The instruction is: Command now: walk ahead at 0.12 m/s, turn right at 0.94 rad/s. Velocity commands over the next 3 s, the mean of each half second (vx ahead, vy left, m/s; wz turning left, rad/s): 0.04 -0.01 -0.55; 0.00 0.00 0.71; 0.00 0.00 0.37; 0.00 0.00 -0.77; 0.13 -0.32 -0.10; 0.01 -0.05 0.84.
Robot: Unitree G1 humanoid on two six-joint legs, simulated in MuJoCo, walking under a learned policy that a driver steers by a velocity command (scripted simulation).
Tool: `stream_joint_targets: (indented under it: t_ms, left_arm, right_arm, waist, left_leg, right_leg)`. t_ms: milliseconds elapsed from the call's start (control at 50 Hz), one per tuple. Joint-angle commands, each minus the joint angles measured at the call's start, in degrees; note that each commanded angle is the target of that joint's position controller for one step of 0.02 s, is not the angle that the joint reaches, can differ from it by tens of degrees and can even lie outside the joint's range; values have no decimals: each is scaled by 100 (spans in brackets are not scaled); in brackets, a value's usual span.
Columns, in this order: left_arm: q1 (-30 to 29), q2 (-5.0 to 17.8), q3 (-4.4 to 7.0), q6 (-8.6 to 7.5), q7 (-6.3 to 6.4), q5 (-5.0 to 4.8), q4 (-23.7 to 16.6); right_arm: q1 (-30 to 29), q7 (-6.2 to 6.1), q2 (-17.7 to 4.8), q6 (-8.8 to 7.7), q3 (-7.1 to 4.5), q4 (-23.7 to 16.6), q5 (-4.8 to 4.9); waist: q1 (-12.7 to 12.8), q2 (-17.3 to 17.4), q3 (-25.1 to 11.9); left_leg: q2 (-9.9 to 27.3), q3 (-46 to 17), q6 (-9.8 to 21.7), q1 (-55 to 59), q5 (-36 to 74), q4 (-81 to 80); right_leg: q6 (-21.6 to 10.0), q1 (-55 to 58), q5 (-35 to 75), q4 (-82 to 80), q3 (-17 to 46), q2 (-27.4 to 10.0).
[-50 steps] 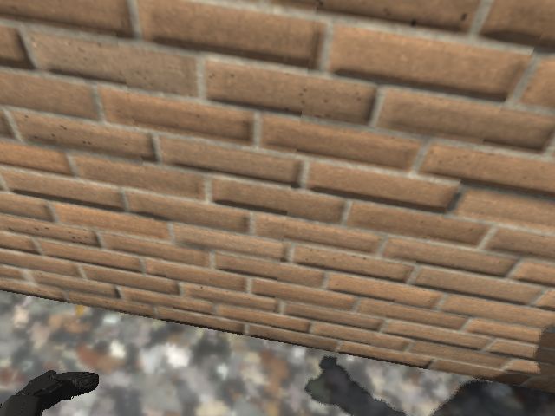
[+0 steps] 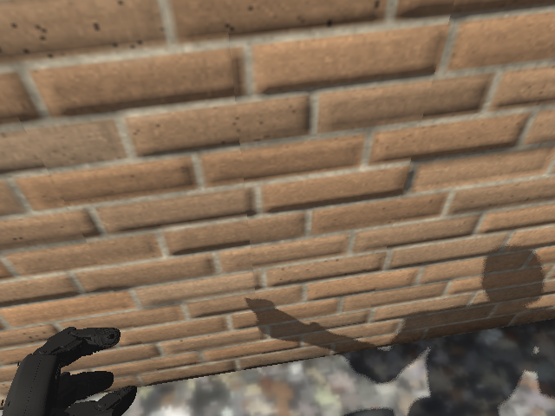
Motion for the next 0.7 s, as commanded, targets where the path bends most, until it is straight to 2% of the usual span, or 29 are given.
stream_joint_targets:
  t_ms: [20,40,60,80,100,120,140,180,220,240,280,300,320,340,360,380,400,420,440,460,480,520,540,580,620,660,700]
  left_arm:
    - [1680,2050,689,-46,176,139,246]
    - [1382,1675,630,-80,194,309,-28]
    - [838,1603,607,-75,198,288,-214]
    - [398,1405,577,-43,250,104,-300]
    - [160,1266,538,6,290,-61,-353]
    - [102,1221,503,30,364,-169,-371]
    - [120,1220,500,65,408,-174,-385]
    - [230,1198,525,143,427,-146,-470]
    - [296,1145,529,192,460,-126,-503]
    - [267,1152,515,221,450,-64,-521]
    - [312,986,451,267,379,21,-627]
    - [370,915,401,254,341,68,-648]
    - [389,788,315,288,287,97,-656]
    - [420,617,234,288,239,130,-661]
    - [439,368,108,269,196,171,-615]
    - [446,48,-47,243,152,205,-508]
    - [726,-183,-146,186,103,242,-302]
    - [951,-111,-121,97,99,270,-192]
    - [1145,185,-21,70,162,218,-305]
    - [531,576,96,41,262,200,-404]
    - [135,656,153,37,329,154,-541]
    - [-126,550,191,47,380,120,-617]
    - [-134,553,204,28,402,67,-621]
    - [-131,400,170,-25,365,36,-664]
    - [16,270,158,-50,340,15,-610]
    - [1,124,127,-63,319,-8,-612]
    - [11,13,87,-32,353,-5,-571]
  right_arm:
    - [-38,13,-27,-206,73,-822,-385]
    - [-447,139,-391,-320,54,-755,-327]
    - [-668,221,-649,-342,21,-771,-188]
    - [-550,175,-670,-327,0,-640,-174]
    - [-531,105,-686,-295,-3,-574,-260]
    - [-577,104,-630,-223,22,-631,-239]
    - [-636,118,-515,-194,68,-698,-243]
    - [-531,93,-340,-174,142,-652,-160]
    - [-458,71,-266,-136,186,-623,-167]
    - [-310,113,-283,-137,202,-554,-181]
    - [-301,159,-324,-108,203,-447,-155]
    - [-201,163,-379,-97,202,-419,-125]
    - [28,197,-402,-100,211,-313,-78]
    - [18,233,-377,-118,225,-292,-72]
    - [22,276,-257,-149,259,-266,-89]
    - [111,340,-27,-192,318,-190,-139]
    - [-66,396,73,-224,357,-181,-187]
    - [-242,407,-195,-268,359,-347,-290]
    - [-539,305,-736,-247,259,-442,-247]
    - [-503,319,-457,-230,287,-383,-238]
    - [-446,335,-458,-243,273,-330,-186]
    - [-76,322,-922,-249,69,-196,-29]
    - [75,280,-1024,-250,8,-170,28]
    - [490,202,-957,-228,-54,-29,88]
    - [514,145,-935,-151,-150,-34,142]
    - [363,92,-880,-32,-213,-97,179]
    - [238,105,-891,-11,-272,-173,180]
  waist:
    - [243,-1994,-1336]
    - [572,-1016,-1931]
    - [376,-476,-1527]
    - [134,-130,-1200]
    - [60,-114,-1013]
    - [-6,-60,-946]
    - [-36,-121,-959]
    - [5,-288,-1208]
    - [23,-506,-1260]
    - [-16,-660,-1267]
    - [152,-872,-1226]
    - [200,-1026,-1152]
    - [190,-1130,-1216]
    - [268,-1159,-1114]
    - [266,-1146,-1029]
    - [152,-1100,-910]
    - [234,-931,-531]
    - [377,-369,-267]
    - [819,686,-11]
    - [503,906,272]
    - [376,971,315]
    - [110,1142,33]
    - [-6,1290,-54]
    - [-159,1132,-399]
    - [-152,849,-717]
    - [-147,721,-785]
    - [-134,767,-701]
  left_leg:
    - [-482,-668,-601,-3086,-1444,3190]
    - [-557,-2107,-684,-3093,-1960,3919]
    - [-510,-2229,-587,-3265,-1340,3883]
    - [-465,-2201,-563,-3178,-746,3514]
    - [-498,-2142,-568,-2967,-334,3207]
    - [-636,-2132,-551,-2589,54,2882]
    - [-831,-2076,-530,-2297,267,2580]
    - [-1076,-2120,-469,-2161,431,2187]
    - [-1194,-2132,-413,-1945,619,1830]
    - [-1163,-2142,-409,-1744,701,1606]
    - [-1055,-2053,-348,-1496,775,1501]
    - [-910,-2060,-341,-1485,629,1586]
    - [-770,-2001,-256,-1228,539,1303]
    - [-663,-1907,-190,-908,539,1033]
    - [-537,-1852,-126,-444,628,570]
    - [-471,-1751,-66,202,854,-202]
    - [-442,-1929,15,475,843,-909]
    - [-29,-2659,176,593,1341,-1177]
    - [640,-3831,865,-130,857,-1650]
    - [809,-4341,1339,-951,143,-2103]
    - [649,-4376,1265,-979,-274,-2141]
    - [469,-4491,1143,-341,-292,-2054]
    - [470,-4651,1211,140,122,-1969]
    - [496,-4928,1433,1146,1295,-1702]
    - [420,-4845,1397,1619,2052,-1451]
    - [290,-4820,1270,1499,1830,-1458]
    - [123,-4754,1141,1047,1300,-1527]
  right_leg:
    - [-1770,3691,5754,-526,3066,-1397]
    - [-2325,3246,5516,-1013,3600,-1798]
    - [-2039,2856,4646,-1190,3134,-1595]
    - [-1612,2395,3949,-1237,2724,-1265]
    - [-1334,1955,3521,-1278,2519,-1086]
    - [-1203,1469,3356,-1300,2412,-906]
    - [-1125,1195,3180,-1303,2355,-742]
    - [-1041,1291,3219,-1114,2482,-682]
    - [-858,1168,2736,-1012,2538,-568]
    - [-784,1058,2625,-928,2474,-531]
    - [-760,926,2358,-893,2582,-572]
    - [-774,996,2459,-829,2673,-694]
    - [-754,968,1989,-856,2570,-671]
    - [-734,864,1566,-884,2564,-666]
    - [-685,677,1000,-940,2524,-625]
    - [-550,405,216,-997,2363,-473]
    - [-365,186,-509,-1012,2203,-240]
    - [-100,-62,-1022,-475,1919,77]
    - [243,-112,-1222,-185,1501,352]
    - [528,358,-734,26,1388,258]
    - [570,454,-458,-29,1318,240]
    - [563,166,-544,157,1119,493]
    - [605,-260,-852,433,1096,605]
    - [771,-1058,-1464,1278,1258,725]
    - [884,-1325,-1497,1578,1331,730]
    - [879,-1151,-1305,1330,1266,780]
    - [793,-670,-957,785,1163,870]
